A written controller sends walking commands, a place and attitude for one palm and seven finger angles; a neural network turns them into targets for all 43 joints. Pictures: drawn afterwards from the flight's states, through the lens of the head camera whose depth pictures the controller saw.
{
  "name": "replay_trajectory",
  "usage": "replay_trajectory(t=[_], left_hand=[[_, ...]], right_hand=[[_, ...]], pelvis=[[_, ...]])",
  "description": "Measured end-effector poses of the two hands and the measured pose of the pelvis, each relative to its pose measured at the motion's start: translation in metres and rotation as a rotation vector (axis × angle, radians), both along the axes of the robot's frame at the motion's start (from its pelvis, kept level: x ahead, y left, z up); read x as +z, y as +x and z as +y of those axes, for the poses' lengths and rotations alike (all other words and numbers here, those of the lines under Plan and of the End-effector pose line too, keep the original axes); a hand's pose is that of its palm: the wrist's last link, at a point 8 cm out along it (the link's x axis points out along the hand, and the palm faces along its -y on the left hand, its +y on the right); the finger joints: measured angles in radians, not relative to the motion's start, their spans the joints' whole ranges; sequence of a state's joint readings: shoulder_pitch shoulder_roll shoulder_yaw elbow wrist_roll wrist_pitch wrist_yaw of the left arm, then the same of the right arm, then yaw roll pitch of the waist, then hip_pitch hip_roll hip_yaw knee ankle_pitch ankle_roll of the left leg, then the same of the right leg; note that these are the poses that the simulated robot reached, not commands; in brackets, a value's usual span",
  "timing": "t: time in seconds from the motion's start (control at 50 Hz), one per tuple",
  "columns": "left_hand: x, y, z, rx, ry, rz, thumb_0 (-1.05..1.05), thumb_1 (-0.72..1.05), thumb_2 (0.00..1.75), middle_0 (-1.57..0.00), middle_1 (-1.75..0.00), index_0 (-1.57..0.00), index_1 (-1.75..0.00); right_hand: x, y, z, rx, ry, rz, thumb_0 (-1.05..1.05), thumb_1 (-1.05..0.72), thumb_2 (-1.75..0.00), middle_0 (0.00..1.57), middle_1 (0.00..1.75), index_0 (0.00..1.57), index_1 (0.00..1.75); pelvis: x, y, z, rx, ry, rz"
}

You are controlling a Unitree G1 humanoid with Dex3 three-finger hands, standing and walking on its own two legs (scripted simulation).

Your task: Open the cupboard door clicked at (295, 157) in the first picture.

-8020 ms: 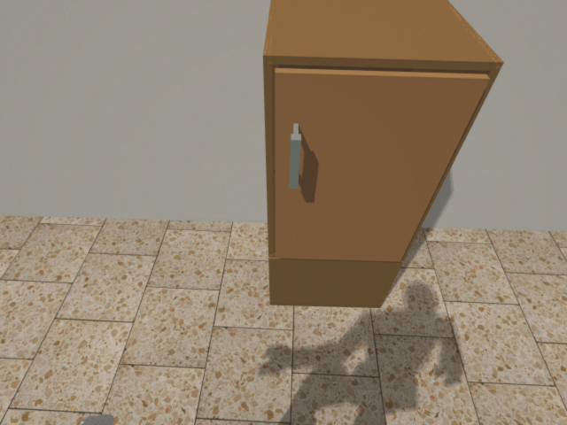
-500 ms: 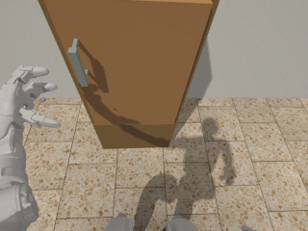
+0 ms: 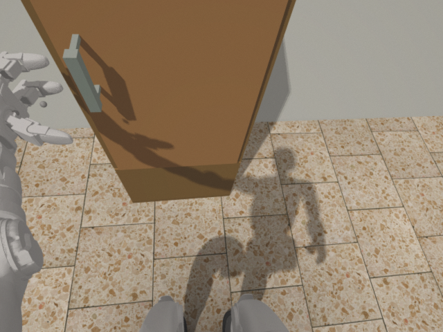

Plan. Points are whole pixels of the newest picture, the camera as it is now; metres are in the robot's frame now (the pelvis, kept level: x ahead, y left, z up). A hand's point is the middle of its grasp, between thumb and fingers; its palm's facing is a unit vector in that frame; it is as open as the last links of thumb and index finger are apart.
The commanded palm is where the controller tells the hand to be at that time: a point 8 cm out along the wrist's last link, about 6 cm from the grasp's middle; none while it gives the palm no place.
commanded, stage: move the hooked fingers beside the handle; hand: left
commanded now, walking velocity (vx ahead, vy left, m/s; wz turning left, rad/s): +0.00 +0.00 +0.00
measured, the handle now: (86, 75) +0.56 +0.22 +0.07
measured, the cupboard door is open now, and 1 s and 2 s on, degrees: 0 0 0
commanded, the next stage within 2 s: slide the fingers in behind the handle in 0.92 s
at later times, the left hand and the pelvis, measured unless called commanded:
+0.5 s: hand (38, 97) +0.50 +0.29 +0.08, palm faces +0.06 -1.00 -0.01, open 14.0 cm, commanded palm +0.48 +0.32 +0.08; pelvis +0.01 +0.00 +0.00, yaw -1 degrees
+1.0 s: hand (41, 99) +0.50 +0.28 +0.08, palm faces +0.05 -1.00 -0.01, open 14.0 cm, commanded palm +0.48 +0.32 +0.07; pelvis +0.01 +0.01 +0.00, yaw -1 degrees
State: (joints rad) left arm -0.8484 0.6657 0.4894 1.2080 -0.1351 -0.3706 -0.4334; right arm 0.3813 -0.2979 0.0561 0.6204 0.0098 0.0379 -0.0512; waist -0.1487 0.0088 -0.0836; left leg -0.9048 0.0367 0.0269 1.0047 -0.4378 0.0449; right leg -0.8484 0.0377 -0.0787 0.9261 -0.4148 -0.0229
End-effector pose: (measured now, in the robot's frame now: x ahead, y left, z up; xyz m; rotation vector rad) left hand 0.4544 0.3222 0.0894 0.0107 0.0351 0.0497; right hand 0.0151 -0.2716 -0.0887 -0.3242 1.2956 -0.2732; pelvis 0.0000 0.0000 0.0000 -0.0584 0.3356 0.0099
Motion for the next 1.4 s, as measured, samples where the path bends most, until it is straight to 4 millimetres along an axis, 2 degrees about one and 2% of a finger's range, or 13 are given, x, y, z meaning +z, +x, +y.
replay_trajectory(t=[0.18,0.32,0.42,0.54,0.68,0.8,0.92,1.18,1.4], left_hand=[[0.0,0.026,0.001,0.0,0.0,0.01,-0.01,-0.5,0.3,-0.3,-1.2,-0.3,-1.2],[-0.006,0.029,0.006,0.0,0.0,0.02,-0.01,-0.5,0.3,-0.3,-1.2,-0.3,-1.2],[-0.01,0.024,0.013,0.013,-0.007,0.02,-0.01,-0.5,0.3,-0.3,-1.2,-0.3,-1.2],[-0.008,0.018,0.017,0.005,-0.011,0.002,-0.01,-0.5,0.3,-0.3,-1.2,-0.3,-1.2],[-0.012,0.017,0.017,-0.003,-0.013,0.019,-0.01,-0.5,0.3,-0.3,-1.2,-0.3,-1.2],[-0.01,0.019,0.014,-0.008,-0.02,-0.005,-0.01,-0.5,0.3,-0.3,-1.2,-0.3,-1.2],[-0.013,0.018,0.012,-0.003,-0.014,0.021,-0.01,-0.5,0.3,-0.3,-1.2,-0.3,-1.2],[-0.01,0.02,0.002,-0.012,-0.013,0.009,-0.01,-0.5,0.3,-0.3,-1.2,-0.3,-1.2],[-0.013,0.024,-0.012,-0.007,-0.009,0.005,-0.01,-0.5,0.3,-0.3,-1.2,-0.3,-1.2]], right_hand=[[0.002,-0.023,-0.002,-0.041,-0.016,0.077,0.01,-0.9,-0.9,0.21,0.3,0.2,0.3],[0.005,-0.032,0.002,-0.068,-0.006,0.118,0.01,-0.9,-0.9,0.21,0.3,0.2,0.3],[0.007,-0.028,0.005,-0.067,-0.002,0.118,0.01,-0.9,-0.9,0.21,0.3,0.2,0.3],[0.007,-0.012,0.006,-0.048,-0.003,0.093,0.01,-0.9,-0.9,0.21,0.3,0.2,0.3],[0.006,0.008,0.007,-0.012,-0.011,0.051,0.01,-0.9,-0.9,0.21,0.3,0.2,0.3],[0.003,0.015,0.01,-0.001,-0.008,0.032,0.01,-0.9,-0.9,0.21,0.3,0.2,0.3],[0.001,0.01,0.014,-0.006,0.003,0.036,0.01,-0.9,-0.9,0.21,0.3,0.2,0.3],[0.001,-0.015,0.014,-0.037,0.011,0.091,0.01,-0.9,-0.9,0.21,0.3,0.2,0.3],[0.002,-0.015,0.008,-0.045,0.006,0.078,0.01,-0.9,-0.9,0.21,0.3,0.2,0.3]], pelvis=[[-0.003,0.002,0.0,-0.01,-0.007,0.035],[-0.002,0.007,0.001,-0.022,-0.008,0.048],[-0.001,0.011,0.002,-0.022,-0.011,0.045],[0.001,0.014,0.005,-0.014,-0.016,0.036],[0.0,0.013,0.008,-0.003,-0.02,0.033],[-0.002,0.012,0.01,-0.002,-0.021,0.033],[-0.002,0.009,0.01,-0.003,-0.02,0.031],[-0.002,0.007,0.008,-0.005,-0.017,0.029],[-0.002,0.007,0.005,-0.008,-0.014,0.028]])
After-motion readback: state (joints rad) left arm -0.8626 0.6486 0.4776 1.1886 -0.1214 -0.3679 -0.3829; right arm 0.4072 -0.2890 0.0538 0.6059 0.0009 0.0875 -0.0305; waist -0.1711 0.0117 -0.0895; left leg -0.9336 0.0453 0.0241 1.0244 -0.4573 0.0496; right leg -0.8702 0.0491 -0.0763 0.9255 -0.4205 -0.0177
